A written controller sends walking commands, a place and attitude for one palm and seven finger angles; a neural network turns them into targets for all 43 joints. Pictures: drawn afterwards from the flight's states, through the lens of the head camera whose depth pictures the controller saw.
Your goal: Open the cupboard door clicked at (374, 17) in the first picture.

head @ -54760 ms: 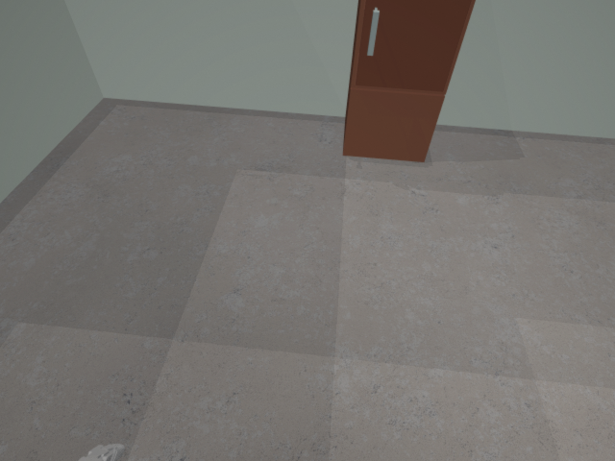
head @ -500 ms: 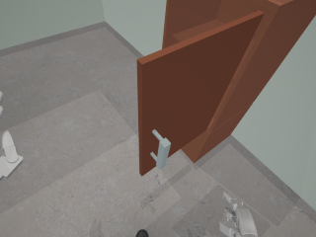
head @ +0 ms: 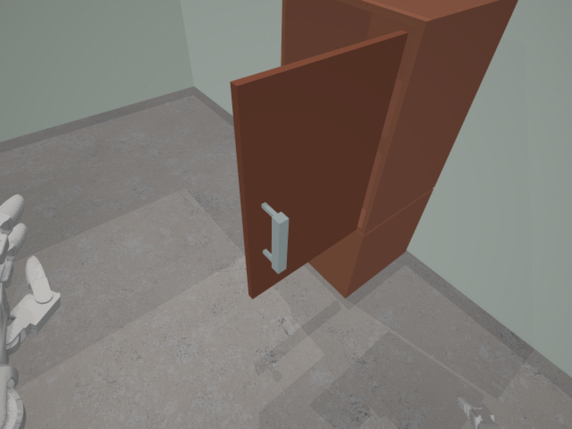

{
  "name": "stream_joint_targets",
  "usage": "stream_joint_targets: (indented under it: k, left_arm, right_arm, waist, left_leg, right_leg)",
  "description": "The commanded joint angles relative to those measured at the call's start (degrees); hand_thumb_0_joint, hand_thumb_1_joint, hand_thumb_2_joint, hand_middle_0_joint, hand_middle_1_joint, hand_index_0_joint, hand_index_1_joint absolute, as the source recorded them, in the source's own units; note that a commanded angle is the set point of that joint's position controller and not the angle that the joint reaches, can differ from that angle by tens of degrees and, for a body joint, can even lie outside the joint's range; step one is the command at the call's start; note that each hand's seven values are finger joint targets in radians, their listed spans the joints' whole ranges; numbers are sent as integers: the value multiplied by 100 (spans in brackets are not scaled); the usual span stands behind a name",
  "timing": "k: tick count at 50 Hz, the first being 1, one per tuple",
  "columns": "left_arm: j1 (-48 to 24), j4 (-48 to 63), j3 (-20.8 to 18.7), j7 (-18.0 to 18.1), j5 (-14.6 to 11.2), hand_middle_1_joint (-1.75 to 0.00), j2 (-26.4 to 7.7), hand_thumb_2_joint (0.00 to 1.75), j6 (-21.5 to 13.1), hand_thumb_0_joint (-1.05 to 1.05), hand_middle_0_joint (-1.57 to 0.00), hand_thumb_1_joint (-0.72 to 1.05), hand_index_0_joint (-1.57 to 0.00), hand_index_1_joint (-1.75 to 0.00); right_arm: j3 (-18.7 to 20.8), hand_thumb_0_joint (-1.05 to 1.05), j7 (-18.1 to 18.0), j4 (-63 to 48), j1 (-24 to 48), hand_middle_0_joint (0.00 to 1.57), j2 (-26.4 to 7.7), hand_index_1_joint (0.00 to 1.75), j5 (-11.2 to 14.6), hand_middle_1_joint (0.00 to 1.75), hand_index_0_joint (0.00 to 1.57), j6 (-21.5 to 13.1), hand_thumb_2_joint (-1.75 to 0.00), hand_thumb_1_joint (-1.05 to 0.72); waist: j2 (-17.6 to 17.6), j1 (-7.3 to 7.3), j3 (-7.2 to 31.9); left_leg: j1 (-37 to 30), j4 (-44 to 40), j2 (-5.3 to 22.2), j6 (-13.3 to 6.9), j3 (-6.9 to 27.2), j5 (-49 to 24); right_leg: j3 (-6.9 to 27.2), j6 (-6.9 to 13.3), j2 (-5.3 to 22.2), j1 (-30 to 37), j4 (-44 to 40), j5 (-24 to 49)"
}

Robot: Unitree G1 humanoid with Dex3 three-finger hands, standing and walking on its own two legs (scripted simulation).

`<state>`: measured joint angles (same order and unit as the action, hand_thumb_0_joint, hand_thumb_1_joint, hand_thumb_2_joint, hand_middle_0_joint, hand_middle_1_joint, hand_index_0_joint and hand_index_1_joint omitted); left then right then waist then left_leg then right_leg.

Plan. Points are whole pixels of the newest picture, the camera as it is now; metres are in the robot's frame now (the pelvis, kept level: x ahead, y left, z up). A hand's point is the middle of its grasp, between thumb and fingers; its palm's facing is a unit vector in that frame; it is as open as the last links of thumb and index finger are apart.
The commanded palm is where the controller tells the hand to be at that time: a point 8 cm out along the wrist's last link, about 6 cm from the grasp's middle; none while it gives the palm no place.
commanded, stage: stop stepping back and stand still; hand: left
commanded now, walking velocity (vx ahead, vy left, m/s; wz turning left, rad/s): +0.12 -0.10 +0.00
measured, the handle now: (273, 238) +0.52 +0.06 -0.10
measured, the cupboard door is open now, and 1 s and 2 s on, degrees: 90 90 90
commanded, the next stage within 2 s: let the arm hang, fingers relaxed in 1.14 s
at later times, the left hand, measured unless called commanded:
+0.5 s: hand (0, 369) +0.14 +0.27 +0.15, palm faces +0.45 -0.80 -0.39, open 7.4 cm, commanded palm +0.07 +0.32 +0.18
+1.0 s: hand (1, 342) +0.16 +0.29 +0.15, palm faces +0.39 -0.79 -0.48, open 7.4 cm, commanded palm +0.11 +0.33 +0.18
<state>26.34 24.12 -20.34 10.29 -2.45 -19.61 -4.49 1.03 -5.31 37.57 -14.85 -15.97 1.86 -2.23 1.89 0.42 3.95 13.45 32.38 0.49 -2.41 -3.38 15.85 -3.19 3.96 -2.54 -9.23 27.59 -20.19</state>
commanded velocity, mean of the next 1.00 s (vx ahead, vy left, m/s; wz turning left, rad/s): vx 0.08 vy -0.01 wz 0.00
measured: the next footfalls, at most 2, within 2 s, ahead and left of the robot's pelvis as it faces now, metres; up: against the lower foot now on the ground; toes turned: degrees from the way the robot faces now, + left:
left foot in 0.52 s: +0.00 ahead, +0.15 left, +0.00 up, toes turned +2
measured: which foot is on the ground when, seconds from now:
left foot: down 0.00-0.24, up 0.26-0.50, down 0.52-1.00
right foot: down 0.00-1.00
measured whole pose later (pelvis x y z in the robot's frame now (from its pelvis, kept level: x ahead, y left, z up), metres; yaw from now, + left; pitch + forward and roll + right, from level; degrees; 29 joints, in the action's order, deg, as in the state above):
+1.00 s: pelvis -0.04 +0.03 +0.00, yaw -1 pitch -1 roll +0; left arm 32.2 27.6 -22.8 8.1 -2.0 -22.8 -9.6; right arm -0.4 -4.5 36.4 -11.5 -11.7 0.4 -6.1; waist 1.0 1.1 -3.6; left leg 12.6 28.2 1.1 0.2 -2.4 15.1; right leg -3.1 2.2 -1.2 -11.7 28.4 -16.3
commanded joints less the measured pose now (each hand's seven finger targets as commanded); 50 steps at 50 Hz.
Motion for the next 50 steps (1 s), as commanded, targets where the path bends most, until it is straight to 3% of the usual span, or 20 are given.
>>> stream_joint_targets:
  k: [1, 4, 9, 11, 13, 15, 18, 23, 24, 26, 27, 28, 32, 34, 36, 38, 41, 44, 47, 50]
  left_arm:
    - [-259, 2397, -1081, 166, 91, -30, -1805, 90, -745, 0, -20, 90, -20, -30]
    - [552, 2345, -1336, 84, 79, -30, -1813, 90, -838, 0, -20, 90, -20, -30]
    - [678, 1470, -1323, 16, -3, -30, -1508, 90, -856, 0, -20, 90, -20, -30]
    - [720, 1058, -1203, 0, 1, -30, -1390, 90, -806, 0, -20, 90, -20, -30]
    - [544, 821, -1005, -20, 3, -30, -1346, 90, -787, 0, -20, 90, -20, -30]
    - [18, 764, -932, -66, 27, -30, -1343, 90, -950, 0, -20, 90, -20, -30]
    - [-510, 1008, -724, -85, 132, -30, -1352, 90, -1004, 0, -20, 90, -20, -30]
    - [-611, 2122, -822, 81, 164, -30, -1564, 90, -1090, 0, -20, 90, -20, -30]
    - [-420, 2214, -897, 94, 132, -30, -1566, 90, -1111, 0, -20, 90, -20, -30]
    - [-165, 2548, -1120, 152, 114, -30, -1583, 90, -1192, 0, -20, 90, -20, -30]
    - [67, 2363, -1228, 158, 135, -30, -1699, 90, -1200, 0, -20, 90, -20, -30]
    - [299, 2092, -1312, 125, 65, -30, -1611, 90, -1196, 0, -20, 90, -20, -30]
    - [614, 1617, -1340, 12, 79, -30, -1493, 90, -1064, 0, -20, 90, -20, -30]
    - [775, 1280, -1234, -25, 55, -30, -1411, 90, -1028, 0, -20, 90, -20, -30]
    - [756, 1077, -1148, -67, -33, -30, -1332, 90, -956, 0, -20, 90, -20, -30]
    - [748, 938, -1121, -49, -33, -30, -1379, 90, -911, 0, -20, 90, -20, -30]
    - [513, 1099, -1164, -51, 12, -30, -1438, 90, -956, 0, -20, 90, -20, -30]
    - [384, 1585, -1100, -47, -16, -30, -1434, 90, -989, 0, -20, 90, -20, -30]
    - [315, 1841, -1210, -41, 31, -30, -1626, 90, -994, 0, -20, 90, -20, -30]
    - [245, 1940, -1068, -19, 64, -30, -1492, 90, -1023, 0, -20, 90, -20, -30]
  right_arm:
    - [134, 0, 5, -1277, 713, 20, -463, 30, -52, 30, 20, -467, -90, -90]
    - [84, 0, 167, -1184, 573, 20, -189, 30, -170, 30, 20, -612, -90, -90]
    - [75, 0, 94, -1107, 732, 20, -345, 30, -169, 30, 20, -678, -90, -90]
    - [166, 0, 67, -1110, 714, 20, -341, 30, -148, 30, 20, -613, -90, -90]
    - [227, 0, 105, -1062, 712, 20, -299, 30, -135, 30, 20, -509, -90, -90]
    - [215, 0, 142, -878, 600, 20, -362, 30, -194, 30, 20, -557, -90, -90]
    - [83, 0, 82, -871, 728, 20, -206, 30, -213, 30, 20, -583, -90, -90]
    - [92, 0, -89, -897, 731, 20, -181, 30, -303, 30, 20, -869, -90, -90]
    - [100, 0, -98, -945, 658, 20, -205, 30, -308, 30, 20, -901, -90, -90]
    - [131, 0, -58, -1065, 645, 20, -364, 30, -281, 30, 20, -898, -90, -90]
    - [119, 0, -23, -1065, 582, 20, -239, 30, -269, 30, 20, -916, -90, -90]
    - [145, 0, 10, -1005, 579, 20, -201, 30, -260, 30, 20, -934, -90, -90]
    - [134, 0, 88, -923, 524, 20, -244, 30, -180, 30, 20, -945, -90, -90]
    - [151, 0, 128, -979, 555, 20, -275, 30, -140, 30, 20, -856, -90, -90]
    - [199, 0, 191, -963, 510, 20, -214, 30, -113, 30, 20, -790, -90, -90]
    - [179, 0, 217, -947, 603, 20, -181, 30, -81, 30, 20, -693, -90, -90]
    - [88, 0, 153, -948, 747, 20, -109, 30, -125, 30, 20, -662, -90, -90]
    - [102, 0, 72, -1010, 853, 20, -225, 30, -166, 30, 20, -683, -90, -90]
    - [98, 0, 13, -1050, 903, 20, -239, 30, -179, 30, 20, -735, -90, -90]
    - [60, 0, 26, -1053, 854, 20, -219, 30, -167, 30, 20, -775, -90, -90]
  waist:
    - [-921, -23, 641]
    - [-1704, -76, 519]
    - [-1027, -119, -558]
    - [-76, -99, -688]
    - [1211, -32, -753]
    - [677, -177, -690]
    - [339, -177, -534]
    - [-202, -53, -131]
    - [-486, -64, -87]
    - [-2091, 4, 31]
    - [-1976, -7, 7]
    - [-1539, 22, 0]
    - [-1519, -68, -129]
    - [-642, -113, -117]
    - [588, -181, -34]
    - [900, -143, 23]
    - [733, -107, 29]
    - [-314, -49, 236]
    - [-1045, 38, 140]
    - [-1054, 15, 183]
  left_leg:
    - [-1396, -616, 846, -365, 856, -3303]
    - [-1266, -686, 1055, -331, 1089, -4278]
    - [1363, -1382, 1128, -302, 995, 1055]
    - [1810, -323, 471, -34, 478, 1974]
    - [2304, 2415, 16, 166, 193, 1387]
    - [2372, 3232, 184, 211, 572, 820]
    - [1334, 2089, 341, 182, 237, 359]
    - [-455, -301, 6, 64, -280, 46]
    - [-723, -684, 119, 22, -72, 135]
    - [-1032, -1461, 1410, -524, 1941, 193]
    - [-955, -1645, 1784, -719, 2344, -606]
    - [-728, -1560, 1688, -703, 2071, -1220]
    - [-174, -745, 1068, -234, 564, -2171]
    - [523, -323, 704, 26, 284, -1556]
    - [687, 341, 208, 300, 31, -459]
    - [981, 928, 119, 320, 157, 529]
    - [714, 156, 162, 219, 268, 399]
    - [-402, -909, 476, 94, 548, -1830]
    - [-311, -1012, 695, -12, 704, -1909]
    - [-137, -943, 579, 74, 584, -1964]
  right_leg:
    - [678, -802, 636, -377, 853, 3252]
    - [159, -460, 239, -802, 712, 235]
    - [150, -325, 209, 337, 149, -117]
    - [1284, 28, 576, 144, -691, -1268]
    - [3578, 779, 2062, -259, -2045, -2660]
    - [3005, 737, 2078, -400, -1872, -1463]
    - [1561, 550, 1679, -921, -1559, -475]
    - [1063, 320, 1319, -923, -1051, -871]
    - [958, 156, 1124, -957, -642, -752]
    - [329, -330, 347, -1500, 936, -408]
    - [155, -425, 254, -1593, 1541, -728]
    - [205, -467, 193, -1376, 1630, -839]
    - [-144, -478, 232, -344, 152, 387]
    - [432, -341, 453, 387, -227, 2010]
    - [1478, -26, 1220, 237, -570, 2727]
    - [1786, 194, 1662, 454, -695, 3626]
    - [1213, 63, 1431, 471, -464, 3366]
    - [596, -364, 710, 121, -31, 2290]
    - [534, -448, 464, 42, -151, 1688]
    - [538, -410, 475, 355, -200, 2091]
